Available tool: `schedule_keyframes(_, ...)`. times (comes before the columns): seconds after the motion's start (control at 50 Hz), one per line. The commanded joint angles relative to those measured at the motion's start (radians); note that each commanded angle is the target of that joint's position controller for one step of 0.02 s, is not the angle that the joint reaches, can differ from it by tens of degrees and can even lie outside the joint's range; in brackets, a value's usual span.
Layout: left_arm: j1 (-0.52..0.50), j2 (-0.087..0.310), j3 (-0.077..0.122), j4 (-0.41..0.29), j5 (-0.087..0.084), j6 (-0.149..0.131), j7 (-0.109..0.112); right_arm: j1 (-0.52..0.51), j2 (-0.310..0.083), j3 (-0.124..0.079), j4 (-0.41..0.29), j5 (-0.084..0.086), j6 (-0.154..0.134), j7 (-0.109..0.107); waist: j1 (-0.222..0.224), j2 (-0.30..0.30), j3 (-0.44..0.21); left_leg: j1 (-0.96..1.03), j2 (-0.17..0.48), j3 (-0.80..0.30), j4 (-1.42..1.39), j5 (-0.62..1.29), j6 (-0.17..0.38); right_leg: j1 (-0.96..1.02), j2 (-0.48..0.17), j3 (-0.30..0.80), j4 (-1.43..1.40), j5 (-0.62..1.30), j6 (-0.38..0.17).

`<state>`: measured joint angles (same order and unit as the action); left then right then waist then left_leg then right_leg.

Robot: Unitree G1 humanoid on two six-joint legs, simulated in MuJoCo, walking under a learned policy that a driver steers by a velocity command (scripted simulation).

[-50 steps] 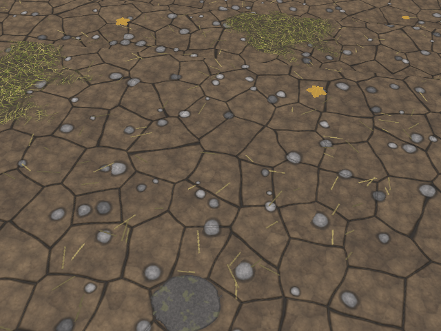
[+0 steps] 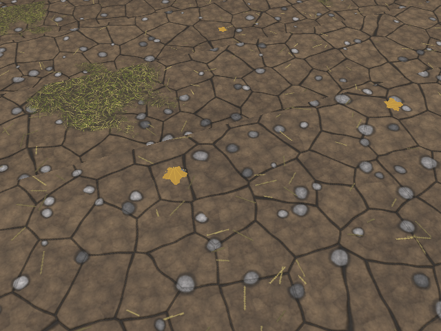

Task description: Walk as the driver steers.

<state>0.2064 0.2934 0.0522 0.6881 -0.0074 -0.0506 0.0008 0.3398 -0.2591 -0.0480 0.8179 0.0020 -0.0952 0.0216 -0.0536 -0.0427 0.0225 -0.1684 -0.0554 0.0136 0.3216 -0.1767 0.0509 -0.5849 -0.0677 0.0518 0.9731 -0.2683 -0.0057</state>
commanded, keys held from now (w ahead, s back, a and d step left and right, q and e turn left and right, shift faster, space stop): w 1.00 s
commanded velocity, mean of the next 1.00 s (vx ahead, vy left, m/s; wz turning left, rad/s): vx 0.50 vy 0.00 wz -0.03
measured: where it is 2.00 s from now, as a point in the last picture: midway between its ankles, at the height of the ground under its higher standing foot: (202, 176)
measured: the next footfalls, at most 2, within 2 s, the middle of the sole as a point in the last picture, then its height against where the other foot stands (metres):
right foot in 0.26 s outside the picture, level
left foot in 0.78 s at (187, 293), level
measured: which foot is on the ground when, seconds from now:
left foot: down 0.00-0.28, up 0.30-0.76, down 0.78-1.00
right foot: up 0.00-0.24, down 0.26-0.78, up 0.80-1.00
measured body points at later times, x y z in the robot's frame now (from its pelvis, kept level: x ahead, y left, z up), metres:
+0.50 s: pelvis +0.27 -0.07 +0.00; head +0.29 -0.08 +0.45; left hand +0.34 +0.21 -0.11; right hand +0.41 -0.34 -0.11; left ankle +0.34 +0.10 -0.67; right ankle +0.27 -0.15 -0.75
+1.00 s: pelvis +0.55 +0.00 +0.00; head +0.57 +0.00 +0.45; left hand +0.66 +0.26 -0.13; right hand +0.62 -0.27 -0.12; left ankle +0.57 +0.08 -0.75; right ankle +0.57 -0.17 -0.67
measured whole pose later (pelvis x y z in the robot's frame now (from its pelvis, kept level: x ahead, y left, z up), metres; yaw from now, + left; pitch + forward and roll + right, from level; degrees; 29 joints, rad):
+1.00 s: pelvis +0.55 +0.00 +0.00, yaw +0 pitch +1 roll +1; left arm 0.25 0.30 0.04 0.82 0.07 -0.08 -0.03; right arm 0.29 -0.26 -0.04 0.82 -0.05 -0.11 0.02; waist -0.03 -0.04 0.01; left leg -0.21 -0.05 0.05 0.35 -0.16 0.07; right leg -0.58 -0.09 0.05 1.07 -0.26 -0.03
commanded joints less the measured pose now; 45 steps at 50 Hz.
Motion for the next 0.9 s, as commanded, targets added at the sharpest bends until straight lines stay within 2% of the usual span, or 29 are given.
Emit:
schedule_keyframes(0.02, -0.067, 0.025, -0.002, -0.082, 0.004, -0.02, -0.007, -0.044, -0.175, -0.039, -0.059, 0.009, -0.011, -0.01, 0.009, 0.119, -0.005, 0.055, 0.259, -0.206, -0.179, 0.176, 0.174, -0.068, -0.032, 0.0, -0.173, 0.139, 0.015)
schedule_keyframes(0.08, -0.154, 0.022, -0.007, -0.097, -0.004, -0.028, -0.017, -0.003, -0.19, -0.038, -0.034, 0.017, -0.001, -0.012, -0.023, 0.118, 0.01, 0.046, 0.238, -0.137, -0.173, 0.202, 0.149, 0.002, -0.004, -0.029, -0.33, 0.275, 0.019)
schedule_keyframes(0.16, -0.241, 0.039, -0.002, -0.129, -0.013, -0.035, -0.034, 0.056, -0.201, -0.039, 0.004, 0.024, 0.017, -0.013, -0.036, 0.124, 0.034, 0.125, 0.285, -0.146, -0.137, 0.221, 0.132, 0.02, 0.018, -0.034, -0.423, 0.265, -0.007)
schedule_keyframes(0.2, -0.227, 0.06, 0.006, -0.131, -0.012, -0.039, -0.04, 0.054, -0.218, -0.044, 0.014, 0.025, 0.029, -0.018, -0.009, 0.132, 0.025, 0.172, 0.306, -0.148, -0.089, 0.303, 0.113, 0.066, 0.03, -0.041, -0.46, 0.205, -0.035)
schedule_keyframes(0.22, -0.17, 0.079, 0.016, -0.116, -0.008, -0.04, -0.039, 0.037, -0.227, -0.046, 0.014, 0.027, 0.034, -0.021, 0.034, 0.133, -0.007, 0.174, 0.295, -0.126, -0.019, 0.435, 0.098, 0.161, 0.052, -0.062, -0.49, 0.196, -0.055)
schedule_keyframes(0.24, -0.049, 0.115, 0.037, -0.077, -0.002, -0.038, -0.033, 0.033, -0.216, -0.041, 0.013, 0.026, 0.037, -0.023, 0.095, 0.117, -0.083, 0.145, 0.253, -0.085, 0.124, 0.562, 0.075, 0.34, 0.075, -0.084, -0.514, 0.204, -0.083)
schedule_keyframes(0.26, 0.122, 0.169, 0.058, -0.039, 0.005, -0.035, -0.022, 0.023, -0.18, -0.024, -0.006, 0.011, 0.035, -0.026, 0.17, 0.077, -0.209, 0.003, 0.207, -0.046, 0.357, 0.46, 0.039, 0.609, -0.019, 0.009, -0.477, 0.219, -0.132)
schedule_keyframes(0.28, 0.226, 0.277, 0.082, -0.023, 0.018, -0.026, -0.016, 0.116, -0.077, 0.011, -0.039, -0.002, 0.017, -0.022, 0.155, -0.161, -0.355, -0.394, 0.054, 0.017, 0.753, 0.013, -0.037, 0.983, -0.277, 0.437, -0.511, 0.096, -0.284)
schedule_keyframes(0.3, 0.252, 0.208, 0.064, -0.013, 0.004, -0.021, -0.019, 0.103, -0.112, 0.005, -0.026, 0.008, -0.003, -0.017, 0.169, -0.201, -0.4, -0.536, 0.029, -0.109, 0.901, -0.398, -0.036, 0.993, -0.324, 0.673, -0.643, -0.037, -0.323)
schedule_keyframes(0.32, 0.182, 0.162, 0.044, -0.014, -0.002, -0.023, -0.02, 0.022, -0.187, -0.018, -0.049, 0.033, -0.013, -0.01, 0.159, -0.128, -0.237, -0.62, 0.088, -0.118, 0.955, -0.343, -0.025, 0.869, -0.289, 0.55, -0.667, -0.087, -0.278)
schedule_keyframes(0.34, 0.116, 0.135, 0.035, -0.022, -0.001, -0.023, -0.021, -0.039, -0.184, -0.017, -0.062, 0.035, -0.015, -0.01, 0.134, -0.073, -0.144, -0.61, 0.133, -0.088, 0.921, -0.252, -0.021, 0.732, -0.245, 0.424, -0.689, -0.037, -0.251)
schedule_keyframes(0.36, 0.063, 0.109, 0.026, -0.022, 0.005, -0.025, -0.026, -0.067, -0.172, -0.018, -0.065, 0.02, -0.012, -0.012, 0.106, -0.032, -0.076, -0.58, 0.16, -0.076, 0.863, -0.186, -0.028, 0.61, -0.204, 0.342, -0.724, 0.042, -0.239)
schedule_keyframes(0.38, 0.029, 0.088, 0.019, -0.024, 0.013, -0.031, -0.029, -0.056, -0.162, -0.022, -0.06, 0.01, -0.003, -0.013, 0.071, -0.046, -0.051, -0.519, 0.187, -0.084, 0.817, -0.136, -0.034, 0.522, -0.173, 0.282, -0.756, 0.113, -0.228)
schedule_keyframes(0.42, 0.008, 0.087, 0.022, -0.014, 0.011, -0.043, -0.031, -0.022, -0.122, -0.015, -0.045, 0.008, 0.017, -0.013, 0.037, -0.057, -0.046, -0.447, 0.194, -0.075, 0.778, -0.087, -0.053, 0.432, -0.148, 0.213, -0.806, 0.198, -0.237)
schedule_keyframes(0.46, 0.022, 0.107, 0.028, 0.009, 0.008, -0.054, -0.027, -0.06, -0.111, -0.013, -0.059, 0.002, 0.029, -0.018, 0.032, -0.037, -0.023, -0.472, 0.198, -0.071, 0.707, -0.02, -0.072, 0.406, -0.143, 0.156, -0.834, 0.266, -0.248)
schedule_keyframes(0.5, 0.05, 0.12, 0.032, 0.032, 0.007, -0.054, -0.018, -0.133, -0.101, -0.009, -0.08, -0.003, 0.028, -0.018, 0.05, -0.014, -0.001, -0.504, 0.199, -0.071, 0.586, 0.089, -0.082, 0.419, -0.133, 0.112, -0.847, 0.299, -0.241)
schedule_keyframes(0.58, 0.115, 0.148, 0.036, 0.074, -0.002, -0.044, -0.006, -0.276, -0.074, 0.005, -0.114, 0.003, 0.013, -0.002, 0.103, -0.006, 0.028, -0.453, 0.16, -0.039, 0.338, 0.277, -0.075, 0.436, -0.107, 0.038, -0.854, 0.285, -0.204)
schedule_keyframes(0.64, 0.178, 0.161, 0.039, 0.115, -0.009, -0.032, -0.003, -0.362, -0.08, 0.007, -0.145, 0.012, 0.006, 0.013, 0.132, -0.001, 0.049, -0.46, 0.141, -0.037, 0.252, 0.283, -0.06, 0.518, -0.143, 0.045, -0.829, 0.274, -0.2)
schedule_keyframes(0.68, 0.198, 0.165, 0.041, 0.137, -0.012, -0.02, 0.001, -0.394, -0.09, 0.005, -0.165, 0.013, 0.002, 0.024, 0.131, -0.007, 0.055, -0.479, 0.134, -0.044, 0.211, 0.226, -0.037, 0.595, -0.174, 0.056, -0.79, 0.313, -0.188)
schedule_keyframes(0.72, 0.2, 0.173, 0.045, 0.15, -0.013, -0.009, 0.005, -0.379, -0.105, 0.001, -0.167, 0.011, -0.001, 0.031, 0.11, -0.018, 0.038, -0.44, 0.118, -0.033, 0.183, 0.151, -0.01, 0.652, -0.193, 0.062, -0.738, 0.404, -0.171)
schedule_keyframes(0.74, 0.189, 0.182, 0.047, 0.152, -0.012, -0.004, 0.007, -0.34, -0.12, -0.006, -0.159, 0.01, -0.002, 0.031, 0.085, -0.032, 0.012, -0.37, 0.096, -0.012, 0.174, 0.113, 0.005, 0.664, -0.187, 0.055, -0.687, 0.524, -0.16)
schedule_keyframes(0.76, 0.173, 0.182, 0.046, 0.152, -0.012, 0.003, 0.009, -0.244, -0.144, -0.022, -0.132, 0.008, -0.003, 0.027, 0.027, -0.033, -0.048, -0.225, 0.062, 0.021, 0.148, 0.114, 0.029, 0.652, -0.157, 0.024, -0.573, 0.683, -0.14)
schedule_keyframes(0.78, 0.174, 0.157, 0.034, 0.146, -0.005, 0.006, 0.012, -0.088, -0.195, -0.046, -0.087, 0.004, -0.002, 0.018, -0.039, -0.011, -0.159, 0.02, 0.082, 0.005, 0.168, 0.151, 0.065, 0.563, -0.104, -0.017, -0.38, 0.69, -0.109)
schedule_keyframes(0.8, 0.25, 0.074, 0.005, 0.112, 0.009, -0.007, 0.008, 0.053, -0.292, -0.069, -0.068, -0.016, 0.001, 0.008, -0.047, 0.146, -0.335, 0.43, 0.327, -0.333, 0.198, 0.143, 0.188, 0.225, 0.001, -0.071, -0.009, 0.373, -0.047)
schedule_keyframes(0.82, 0.305, 0.02, -0.014, 0.13, 0.008, -0.027, 0.002, 0.101, -0.279, -0.067, -0.045, 0.002, 0.009, 0.013, -0.038, 0.312, -0.429, 0.59, 0.445, -0.692, 0.058, -0.041, 0.279, -0.027, 0.131, 0.01, 0.217, -0.306, -0.013)
schedule_keyframes(0.84, 0.214, 0.125, 0.013, 0.118, -0.018, -0.042, -0.005, 0.07, -0.202, -0.043, -0.05, 0.015, 0.01, 0.011, -0.059, 0.228, -0.318, 0.519, 0.416, -0.651, 0.01, -0.163, 0.237, -0.14, 0.074, 0.079, 0.31, -0.306, -0.026)
schedule_keyframes(0.86, 0.13, 0.147, 0.02, 0.091, -0.033, -0.051, -0.007, -0.006, -0.179, -0.035, -0.061, 0.014, 0.011, 0.008, -0.041, 0.178, -0.183, 0.377, 0.386, -0.521, -0.019, -0.136, 0.202, -0.179, 0.024, 0.045, 0.296, -0.212, -0.036)
schedule_keyframes(0.88, 0.082, 0.138, 0.02, 0.083, -0.024, -0.053, -0.002, -0.068, -0.159, -0.029, -0.069, 0.005, 0.011, 0.008, -0.016, 0.118, -0.105, 0.239, 0.349, -0.428, -0.05, -0.053, 0.187, -0.154, -0.015, 0.019, 0.246, -0.127, -0.033)
schedule_keyframes(0.9, 0.078, 0.127, 0.025, 0.084, -0.012, -0.046, 0.001, -0.108, -0.131, -0.021, -0.076, -0.005, 0.007, 0.011, 0.017, 0.112, -0.059, 0.133, 0.314, -0.355, -0.083, 0.034, 0.178, -0.105, -0.046, 0.019, 0.192, -0.07, -0.027)
Velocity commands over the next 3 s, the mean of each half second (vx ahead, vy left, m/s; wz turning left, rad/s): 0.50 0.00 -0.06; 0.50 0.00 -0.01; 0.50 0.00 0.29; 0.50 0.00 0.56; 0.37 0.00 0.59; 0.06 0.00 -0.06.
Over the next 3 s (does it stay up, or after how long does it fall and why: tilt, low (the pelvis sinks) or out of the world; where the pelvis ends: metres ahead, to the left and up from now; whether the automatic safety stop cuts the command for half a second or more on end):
stays up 1.42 0.21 -0.17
